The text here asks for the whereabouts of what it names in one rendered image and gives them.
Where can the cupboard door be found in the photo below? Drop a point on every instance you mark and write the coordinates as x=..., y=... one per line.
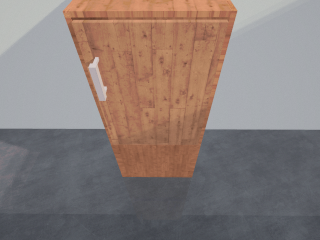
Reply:
x=159, y=75

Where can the handle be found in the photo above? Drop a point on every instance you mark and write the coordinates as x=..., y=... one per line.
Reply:
x=97, y=80

